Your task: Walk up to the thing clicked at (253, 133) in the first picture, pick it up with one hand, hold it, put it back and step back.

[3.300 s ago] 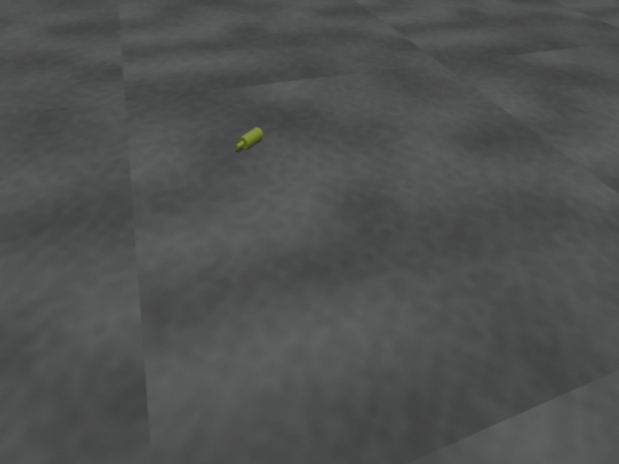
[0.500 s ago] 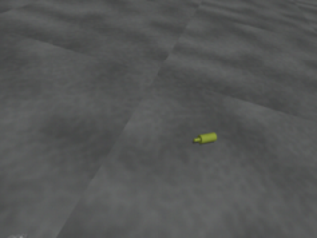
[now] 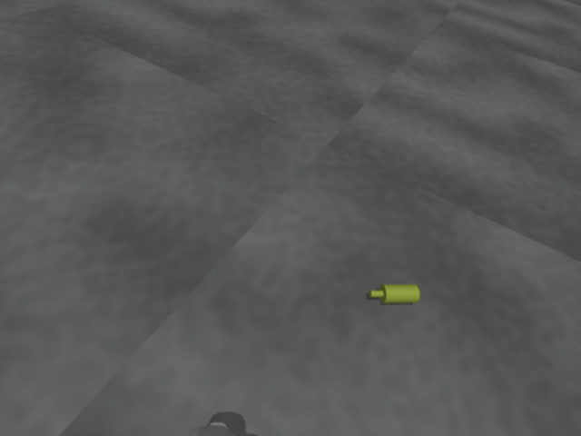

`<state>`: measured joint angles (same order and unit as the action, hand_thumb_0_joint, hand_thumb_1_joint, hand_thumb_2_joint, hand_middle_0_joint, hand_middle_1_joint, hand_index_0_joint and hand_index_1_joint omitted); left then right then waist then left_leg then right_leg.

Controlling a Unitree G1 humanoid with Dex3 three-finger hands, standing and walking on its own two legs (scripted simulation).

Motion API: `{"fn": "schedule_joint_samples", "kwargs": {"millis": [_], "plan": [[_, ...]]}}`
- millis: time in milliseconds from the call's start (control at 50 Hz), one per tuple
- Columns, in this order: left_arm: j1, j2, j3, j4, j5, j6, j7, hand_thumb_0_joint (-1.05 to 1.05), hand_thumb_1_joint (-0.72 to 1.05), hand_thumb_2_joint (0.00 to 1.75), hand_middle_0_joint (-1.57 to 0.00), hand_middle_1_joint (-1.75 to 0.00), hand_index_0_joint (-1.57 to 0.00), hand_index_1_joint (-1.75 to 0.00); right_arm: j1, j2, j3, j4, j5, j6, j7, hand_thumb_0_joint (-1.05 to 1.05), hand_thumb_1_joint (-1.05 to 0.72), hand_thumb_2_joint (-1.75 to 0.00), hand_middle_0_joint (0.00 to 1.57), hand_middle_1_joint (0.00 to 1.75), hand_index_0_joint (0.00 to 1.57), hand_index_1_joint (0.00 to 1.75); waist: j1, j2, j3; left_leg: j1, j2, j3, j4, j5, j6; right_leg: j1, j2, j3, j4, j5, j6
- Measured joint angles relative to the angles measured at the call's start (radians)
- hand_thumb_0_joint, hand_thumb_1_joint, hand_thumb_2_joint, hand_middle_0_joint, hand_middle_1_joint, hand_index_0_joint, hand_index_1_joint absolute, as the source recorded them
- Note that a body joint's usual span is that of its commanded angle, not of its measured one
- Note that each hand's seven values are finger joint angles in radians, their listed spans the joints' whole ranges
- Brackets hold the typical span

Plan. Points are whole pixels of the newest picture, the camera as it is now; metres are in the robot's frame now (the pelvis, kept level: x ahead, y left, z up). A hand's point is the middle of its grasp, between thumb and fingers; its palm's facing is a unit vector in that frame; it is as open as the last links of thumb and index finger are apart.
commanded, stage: walk up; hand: left
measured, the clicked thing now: (392, 293) +0.79 -0.43 -0.70
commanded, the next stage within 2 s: none
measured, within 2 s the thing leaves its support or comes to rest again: neither
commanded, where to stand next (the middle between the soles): +0.47 -0.72 m, yaw +9 degrees
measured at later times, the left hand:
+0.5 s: hand out of the picture +0.14 +0.07 -0.12, palm faces +0.05 -0.92 -0.38, open 7.4 cm
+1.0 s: hand (346, 384) +0.26 -0.10 -0.14, palm faces -0.01 -0.95 -0.31, open 7.4 cm
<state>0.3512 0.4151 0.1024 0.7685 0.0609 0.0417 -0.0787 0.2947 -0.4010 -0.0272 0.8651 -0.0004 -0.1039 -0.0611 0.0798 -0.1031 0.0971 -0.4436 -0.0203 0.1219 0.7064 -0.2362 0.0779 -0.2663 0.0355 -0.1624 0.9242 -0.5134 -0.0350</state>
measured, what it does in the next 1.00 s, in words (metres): steps to the right: right foot, then left foot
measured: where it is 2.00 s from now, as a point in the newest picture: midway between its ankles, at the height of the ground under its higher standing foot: (505, 423)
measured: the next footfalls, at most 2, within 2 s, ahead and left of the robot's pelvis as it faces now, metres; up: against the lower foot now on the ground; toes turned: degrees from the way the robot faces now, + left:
right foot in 0.34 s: +0.16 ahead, -0.35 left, +0.00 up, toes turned -4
left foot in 0.70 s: +0.28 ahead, -0.20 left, +0.00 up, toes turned +8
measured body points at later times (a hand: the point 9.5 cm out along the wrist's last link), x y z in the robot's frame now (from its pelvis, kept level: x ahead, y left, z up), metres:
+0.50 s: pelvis +0.10 -0.22 +0.01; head +0.10 -0.22 +0.46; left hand +0.14 +0.11 -0.09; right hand +0.16 -0.59 -0.09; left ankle +0.12 -0.08 -0.64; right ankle +0.12 -0.35 -0.70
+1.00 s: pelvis +0.19 -0.39 +0.01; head +0.20 -0.34 +0.46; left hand +0.26 -0.05 -0.12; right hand +0.24 -0.75 -0.05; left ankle +0.24 -0.21 -0.70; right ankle +0.25 -0.59 -0.66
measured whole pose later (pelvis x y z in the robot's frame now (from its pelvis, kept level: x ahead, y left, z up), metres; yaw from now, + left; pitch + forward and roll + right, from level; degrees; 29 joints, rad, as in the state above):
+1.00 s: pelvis +0.19 -0.39 +0.01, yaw +2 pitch -2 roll +1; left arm 0.28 0.49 0.13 0.76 0.06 0.10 -0.12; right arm 0.35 -0.45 -0.05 0.92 -0.03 -0.11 -0.07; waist 0.00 -0.14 0.06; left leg -0.38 0.12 0.05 0.69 -0.29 0.00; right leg -0.54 -0.13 0.10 1.01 -0.39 0.02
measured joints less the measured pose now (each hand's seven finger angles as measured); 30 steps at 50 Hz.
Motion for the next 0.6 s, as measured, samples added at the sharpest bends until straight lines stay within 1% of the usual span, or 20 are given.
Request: {"fn": "schedule_joint_samples", "kwargs": {"millis": [20, 40, 60, 80, 100, 140, 200, 260, 320, 340, 360, 380, 400, 420, 440, 480, 540, 600], "plan": [[-0.006, -0.011, -0.006, 0.0, 0.002, 0.009, -0.001, 0.01, 0.9, 0.9, -0.21, -0.3, -0.2, -0.3, -0.002, -0.006, -0.002, -0.011, 0.005, 0.002, -0.008, 0.0, -0.9, -0.9, 0.21, 0.3, 0.21, 0.3, -0.012, -0.003, 0.008, 0.001, 0.006, 0.001, 0.025, -0.017, -0.002, -0.058, 0.007, 0.049, 0.128, -0.016, 0.03], [-0.01, -0.017, -0.015, 0.001, 0.002, 0.017, -0.003, 0.01, 0.9, 0.9, -0.21, -0.3, -0.2, -0.3, -0.006, -0.011, -0.003, -0.015, 0.012, 0.004, -0.016, 0.0, -0.9, -0.9, 0.21, 0.3, 0.21, 0.3, -0.023, -0.005, 0.012, 0.01, 0.017, 0.001, 0.034, -0.027, -0.006, -0.114, 0.008, 0.089, 0.24, -0.017, 0.05], [-0.015, -0.017, -0.022, 0.002, 0.002, 0.023, -0.008, 0.01, 0.9, 0.9, -0.21, -0.3, -0.2, -0.3, -0.011, -0.012, -0.005, -0.014, 0.015, 0.007, -0.023, 0.0, -0.9, -0.9, 0.21, 0.3, 0.21, 0.3, -0.035, -0.008, 0.013, 0.025, 0.029, -0.001, 0.03, -0.031, -0.012, -0.164, 0.0, 0.121, 0.318, -0.003, 0.061], [-0.024, -0.013, -0.024, 0.003, 0.0, 0.027, -0.013, 0.01, 0.9, 0.9, -0.21, -0.3, -0.2, -0.3, -0.011, -0.01, -0.006, -0.012, 0.015, 0.009, -0.029, 0.0, -0.9, -0.9, 0.21, 0.3, 0.21, 0.3, -0.047, -0.013, 0.011, 0.042, 0.04, -0.005, 0.019, -0.031, -0.021, -0.207, -0.017, 0.151, 0.36, 0.018, 0.067], [-0.035, -0.006, -0.022, 0.002, -0.002, 0.03, -0.019, 0.01, 0.9, 0.9, -0.21, -0.3, -0.2, -0.3, -0.005, -0.009, -0.006, -0.011, 0.013, 0.007, -0.031, 0.0, -0.9, -0.9, 0.21, 0.3, 0.21, 0.3, -0.057, -0.02, 0.007, 0.055, 0.05, -0.012, 0.008, -0.031, -0.03, -0.243, -0.039, 0.18, 0.373, 0.042, 0.07], [-0.064, 0.013, -0.008, -0.008, -0.006, 0.034, -0.03, 0.01, 0.9, 0.9, -0.21, -0.3, -0.2, -0.3, 0.016, -0.011, -0.003, -0.002, 0.004, 0.0, -0.025, 0.0, -0.9, -0.9, 0.21, 0.3, 0.21, 0.3, -0.069, -0.032, -0.004, 0.071, 0.071, -0.033, -0.006, -0.033, -0.046, -0.296, -0.091, 0.227, 0.345, 0.097, 0.063], [-0.101, 0.045, 0.015, -0.027, -0.014, 0.031, -0.047, 0.01, 0.9, 0.9, -0.21, -0.3, -0.2, -0.3, 0.041, -0.025, -0.004, 0.024, -0.013, -0.001, -0.008, 0.0, -0.9, -0.9, 0.21, 0.3, 0.21, 0.3, -0.072, -0.038, -0.016, 0.081, 0.112, -0.065, -0.01, -0.049, -0.067, -0.316, -0.157, 0.274, 0.201, 0.142, 0.055], [-0.12, 0.073, 0.034, -0.027, -0.015, 0.035, -0.058, 0.01, 0.9, 0.9, -0.21, -0.3, -0.2, -0.3, 0.056, -0.05, -0.014, 0.04, -0.028, -0.003, 0.007, 0.01, -0.9, -0.9, 0.21, 0.3, 0.21, 0.3, -0.082, -0.032, -0.036, 0.077, 0.154, -0.095, -0.004, -0.072, -0.078, -0.295, -0.193, 0.278, 0.056, 0.136, 0.054], [-0.118, 0.095, 0.049, -0.014, -0.016, 0.038, -0.059, 0.01, 0.9, 0.9, -0.21, -0.3, -0.2, -0.3, 0.06, -0.082, -0.028, 0.052, -0.036, 0.003, 0.012, 0.01, -0.89, -0.9, 0.21, 0.3, 0.21, 0.3, -0.092, -0.013, -0.059, 0.068, 0.201, -0.125, 0.013, -0.102, -0.087, -0.237, -0.192, 0.234, -0.06, 0.137, 0.046], [-0.111, 0.1, 0.053, -0.011, -0.017, 0.034, -0.058, 0.01, 0.9, 0.9, -0.21, -0.3, -0.2, -0.3, 0.059, -0.095, -0.033, 0.057, -0.039, 0.009, 0.011, 0.01, -0.89, -0.9, 0.21, 0.3, 0.21, 0.3, -0.092, -0.003, -0.068, 0.06, 0.219, -0.136, 0.034, -0.123, -0.079, -0.202, -0.181, 0.212, -0.113, 0.154, 0.047], [-0.108, 0.092, 0.058, -0.002, -0.014, 0.025, -0.052, 0.01, 0.9, 0.9, -0.21, -0.3, -0.2, -0.3, 0.053, -0.114, -0.04, 0.066, -0.04, 0.018, 0.007, 0.01, -0.89, -0.9, 0.21, 0.3, 0.21, 0.3, -0.087, 0.03, -0.066, 0.047, 0.243, -0.168, 0.078, -0.171, -0.057, -0.192, -0.154, 0.191, -0.111, 0.171, 0.074], [-0.105, 0.079, 0.057, 0.003, -0.008, 0.016, -0.045, 0.0, 0.9, 0.9, -0.2, -0.3, -0.2, -0.3, 0.044, -0.13, -0.049, 0.08, -0.039, 0.032, -0.002, 0.01, -0.89, -0.9, 0.21, 0.3, 0.21, 0.3, -0.081, 0.064, -0.062, 0.02, 0.249, -0.208, 0.161, -0.237, -0.04, -0.192, -0.128, 0.168, -0.08, 0.153, 0.085], [-0.098, 0.065, 0.05, 0.005, -0.002, 0.008, -0.039, 0.0, 0.9, 0.9, -0.2, -0.3, -0.2, -0.3, 0.039, -0.136, -0.055, 0.094, -0.032, 0.047, -0.014, 0.01, -0.9, -0.9, 0.21, 0.3, 0.21, 0.3, -0.073, 0.083, -0.065, -0.02, 0.223, -0.232, 0.269, -0.282, -0.036, -0.193, -0.118, 0.151, -0.058, 0.132, 0.086], [-0.09, 0.051, 0.04, 0.009, 0.0, 0.005, -0.033, 0.0, 0.9, 0.9, -0.2, -0.3, -0.2, -0.3, 0.035, -0.134, -0.059, 0.106, -0.026, 0.059, -0.024, 0.01, -0.9, -0.9, 0.21, 0.3, 0.21, 0.3, -0.063, 0.093, -0.068, -0.055, 0.184, -0.232, 0.367, -0.298, -0.035, -0.183, -0.115, 0.138, -0.057, 0.12, 0.081], [-0.079, 0.036, 0.032, 0.014, -0.004, 0.004, -0.029, 0.0, 0.9, 0.9, -0.2, -0.3, -0.2, -0.3, 0.03, -0.129, -0.059, 0.117, -0.019, 0.064, -0.029, 0.01, -0.9, -0.9, 0.21, 0.3, 0.21, 0.3, -0.052, 0.1, -0.071, -0.082, 0.151, -0.211, 0.435, -0.292, -0.034, -0.163, -0.111, 0.127, -0.077, 0.119, 0.072], [-0.05, 0.014, 0.019, 0.024, -0.009, 0.001, -0.021, 0.0, 0.9, 0.9, -0.21, -0.3, -0.2, -0.3, 0.017, -0.113, -0.046, 0.132, -0.003, 0.056, -0.026, 0.01, -0.9, -0.9, 0.2, 0.3, 0.2, 0.3, -0.032, 0.109, -0.078, -0.12, 0.104, -0.152, 0.481, -0.255, -0.032, -0.115, -0.097, 0.109, -0.147, 0.138, 0.052], [-0.015, 0.012, 0.01, 0.032, -0.009, -0.005, -0.012, 0.01, 0.9, 0.9, -0.21, -0.3, -0.2, -0.3, -0.001, -0.075, -0.022, 0.119, 0.004, 0.026, -0.012, 0.01, -0.9, -0.9, 0.2, 0.3, 0.2, 0.3, -0.002, 0.098, -0.066, -0.141, 0.065, -0.068, 0.393, -0.226, -0.035, -0.058, -0.071, 0.091, -0.23, 0.158, 0.011], [0.002, 0.024, 0.008, 0.03, -0.005, -0.003, -0.005, 0.01, 0.9, 0.9, -0.21, -0.3, -0.2, -0.3, -0.012, -0.036, -0.003, 0.094, 0.002, 0.004, 0.002, 0.01, -0.9, -0.9, 0.2, 0.3, 0.2, 0.3, 0.019, 0.078, -0.037, -0.13, 0.043, -0.021, 0.242, -0.193, -0.03, -0.019, -0.041, 0.065, -0.268, 0.155, -0.017]]}}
